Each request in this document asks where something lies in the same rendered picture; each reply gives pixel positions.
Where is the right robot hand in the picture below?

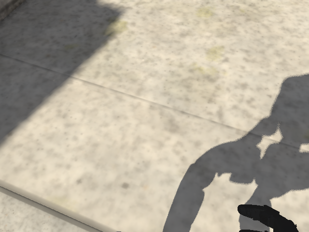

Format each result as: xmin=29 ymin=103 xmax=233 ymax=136
xmin=238 ymin=204 xmax=298 ymax=232

